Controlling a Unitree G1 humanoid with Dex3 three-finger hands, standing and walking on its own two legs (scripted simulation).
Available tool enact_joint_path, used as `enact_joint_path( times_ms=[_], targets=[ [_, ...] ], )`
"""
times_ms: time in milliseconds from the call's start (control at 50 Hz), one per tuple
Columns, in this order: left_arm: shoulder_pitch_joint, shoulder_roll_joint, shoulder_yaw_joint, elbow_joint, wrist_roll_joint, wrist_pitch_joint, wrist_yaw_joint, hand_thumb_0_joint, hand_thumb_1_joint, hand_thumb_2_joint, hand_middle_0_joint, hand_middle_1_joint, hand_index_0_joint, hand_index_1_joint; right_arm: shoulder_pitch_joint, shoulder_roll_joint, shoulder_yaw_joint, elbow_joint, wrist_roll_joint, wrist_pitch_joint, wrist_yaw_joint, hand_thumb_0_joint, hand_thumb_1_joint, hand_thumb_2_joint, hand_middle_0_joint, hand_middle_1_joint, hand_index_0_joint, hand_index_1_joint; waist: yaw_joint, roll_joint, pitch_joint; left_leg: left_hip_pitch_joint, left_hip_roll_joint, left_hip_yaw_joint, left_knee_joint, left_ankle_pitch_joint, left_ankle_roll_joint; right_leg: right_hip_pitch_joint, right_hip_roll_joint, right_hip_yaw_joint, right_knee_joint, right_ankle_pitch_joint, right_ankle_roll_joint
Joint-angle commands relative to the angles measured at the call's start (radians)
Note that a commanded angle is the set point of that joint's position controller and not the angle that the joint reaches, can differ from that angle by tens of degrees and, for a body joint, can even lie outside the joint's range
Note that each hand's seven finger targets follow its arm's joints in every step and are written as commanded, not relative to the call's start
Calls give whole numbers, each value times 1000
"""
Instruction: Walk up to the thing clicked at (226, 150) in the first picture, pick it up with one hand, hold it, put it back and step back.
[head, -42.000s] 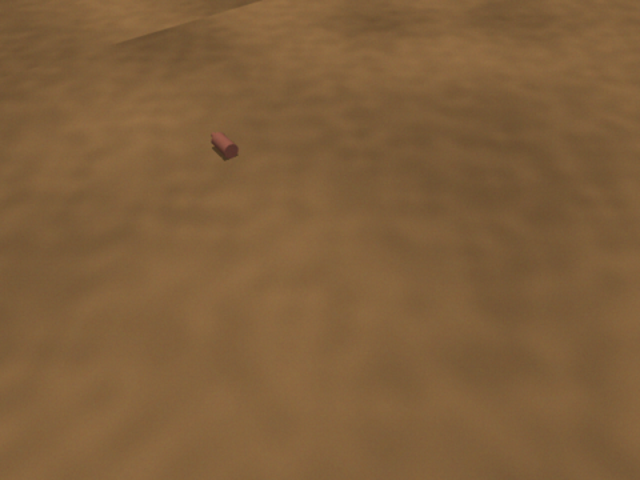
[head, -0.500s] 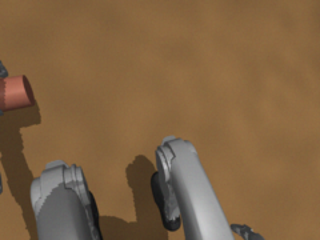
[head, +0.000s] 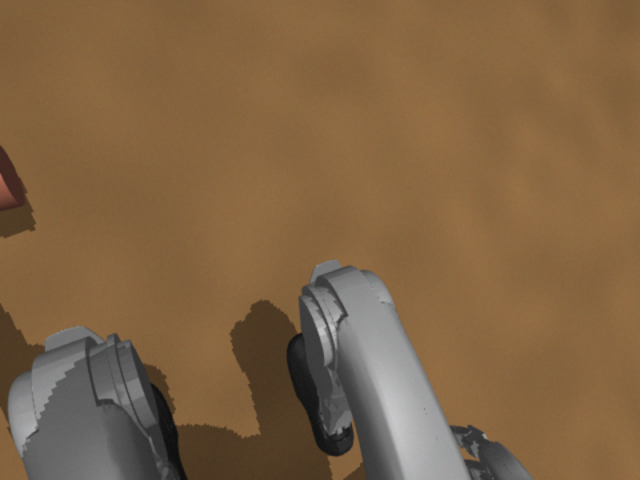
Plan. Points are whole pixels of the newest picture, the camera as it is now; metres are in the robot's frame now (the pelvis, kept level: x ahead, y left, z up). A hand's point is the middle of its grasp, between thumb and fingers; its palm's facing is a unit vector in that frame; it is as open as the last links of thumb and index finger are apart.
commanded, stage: lower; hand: left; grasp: from above
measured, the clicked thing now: out of the picture +0.48 +0.36 -0.25
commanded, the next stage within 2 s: rest in 0.02 s
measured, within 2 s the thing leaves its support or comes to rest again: rests again in 1.28 s
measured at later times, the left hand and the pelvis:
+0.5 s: hand out of the picture +0.49 +0.33 -0.24, palm faces -0.46 -0.12 -0.88, open 10.0 cm; pelvis +0.00 +0.00 -0.01, yaw -2 degrees
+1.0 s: hand out of the picture +0.49 +0.33 -0.24, palm faces -0.45 -0.12 -0.89, open 10.1 cm; pelvis -0.01 +0.00 -0.02, yaw -4 degrees
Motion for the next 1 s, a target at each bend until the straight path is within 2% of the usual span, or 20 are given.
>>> enact_joint_path(
  times_ms=[0,100,160,220,240,320,360,400,420,460,480,560,660,700,760,780,800,900,940,980],
  targets=[
    [-380,342,55,-235,-11,-11,76,0,884,721,-1172,-681,-1198,-652,240,-302,-89,2,-8,4,-10,0,-908,-900,200,300,199,300,-18,515,-803,657,6,97,-192,298,18,344,22,-103,-205,355,-90],
    [-370,343,56,-238,0,-13,105,0,923,749,-1224,-648,-1239,-632,225,-307,-82,-3,-15,0,-11,0,-909,-900,200,300,199,300,-29,560,-781,668,9,91,-193,279,11,313,23,-115,-192,336,-93],
    [-353,332,44,-204,8,-1,116,0,835,737,-1150,-617,-1164,-601,222,-303,-74,-2,-17,-7,-7,0,-897,-895,200,300,200,300,-34,558,-782,685,15,79,-185,292,13,300,27,-122,-180,347,-89],
    [-356,317,30,-162,6,7,130,0,832,730,-1134,-632,-1154,-610,224,-303,-61,-4,-19,-15,-5,0,-895,-894,201,300,200,300,-55,525,-739,621,13,82,-173,269,21,318,30,-125,-186,351,-83],
    [-340,317,24,-146,2,10,133,0,816,734,-1131,-618,-1146,-601,213,-306,-59,-4,-17,-16,-5,0,-895,-895,201,300,200,300,-47,517,-727,612,14,80,-173,259,21,303,30,-125,-186,342,-84],
    [-346,343,26,-107,2,16,138,0,790,733,-1108,-634,-1126,-615,212,-318,-45,-11,-17,-31,-2,0,-896,-895,201,300,200,300,-57,506,-686,591,15,73,-163,254,21,303,33,-132,-180,337,-84],
    [-354,342,14,-110,0,13,141,0,778,725,-1100,-637,-1118,-617,207,-318,-31,-14,-19,-34,-2,0,-897,-896,200,300,200,300,-66,501,-710,585,17,73,-157,270,23,345,38,-132,-178,361,-79],
    [-363,371,29,-119,-1,10,149,0,798,717,-1095,-663,-1122,-634,208,-325,-26,-20,-22,-40,-2,0,-897,-895,200,300,200,300,-69,502,-704,584,18,71,-150,284,22,353,40,-135,-178,369,-78],
    [-337,381,37,-88,0,14,152,0,796,713,-1100,-654,-1125,-626,208,-328,-21,-23,-23,-43,-2,0,-896,-895,200,300,200,300,-61,495,-699,589,17,72,-149,289,23,356,39,-135,-178,373,-77],
    [-341,374,26,-86,-5,8,157,0,784,699,-1104,-626,-1125,-603,195,-326,-14,-19,-24,-44,-2,0,-898,-896,200,300,200,300,-60,520,-702,598,21,67,-156,286,19,349,43,-138,-170,371,-78],
    [-354,394,33,-103,3,6,157,0,801,708,-1097,-660,-1125,-630,199,-330,-12,-21,-26,-46,-1,0,-896,-895,200,300,200,300,-75,526,-712,604,24,60,-149,289,19,352,44,-144,-166,371,-78],
    [-354,408,32,-92,10,4,173,0,794,714,-1097,-657,-1122,-629,186,-337,-2,-29,-30,-52,-1,0,-898,-897,200,300,200,300,-76,556,-687,618,24,51,-159,274,13,327,45,-154,-156,350,-83],
    [-343,389,7,-42,8,2,179,0,758,730,-1065,-668,-1090,-642,187,-347,13,-31,-34,-60,0,0,-897,-896,200,300,200,300,-102,516,-628,559,24,50,-137,254,18,327,48,-158,-167,347,-81],
    [-331,400,6,-22,-1,1,180,0,763,720,-1060,-676,-1088,-646,182,-343,20,-31,-36,-66,0,0,-895,-896,201,300,200,300,-94,502,-619,535,26,49,-138,230,20,338,51,-157,-170,333,-78],
    [-333,419,8,-31,-3,-1,178,0,763,713,-1069,-663,-1094,-636,192,-349,29,-38,-42,-74,0,0,-897,-897,200,300,200,300,-102,483,-618,523,27,54,-127,228,25,375,52,-155,-178,340,-70],
    [-320,409,-6,-7,-9,-1,180,0,737,678,-1052,-646,-1080,-617,174,-343,35,-31,-40,-73,0,0,-897,-897,200,300,200,300,-85,485,-619,524,31,49,-136,218,23,364,57,-156,-177,331,-73],
    [-329,418,-4,-18,-4,-2,182,0,729,712,-1045,-664,-1070,-637,180,-348,37,-35,-42,-75,0,0,-897,-897,200,300,200,300,-102,492,-623,538,33,44,-131,228,23,372,58,-163,-173,339,-71],
    [-321,419,-16,13,-6,-12,185,0,681,670,-995,-673,-1028,-638,165,-359,43,-37,-43,-80,-4,0,-898,-897,200,300,200,300,-108,484,-582,531,32,30,-139,204,17,333,57,-177,-168,311,-77],
    [-317,414,-24,20,-2,-14,188,0,673,684,-998,-672,-1027,-642,157,-357,44,-35,-42,-79,-4,0,-900,-898,200,300,200,300,-100,498,-575,533,34,28,-147,195,14,324,59,-176,-162,307,-79],
    [-317,422,-24,27,3,-13,192,0,672,692,-991,-689,-1021,-656,161,-360,50,-35,-46,-81,-4,0,-898,-898,200,300,200,300,-110,487,-564,527,33,31,-135,200,19,339,60,-176,-170,315,-73]
  ],
)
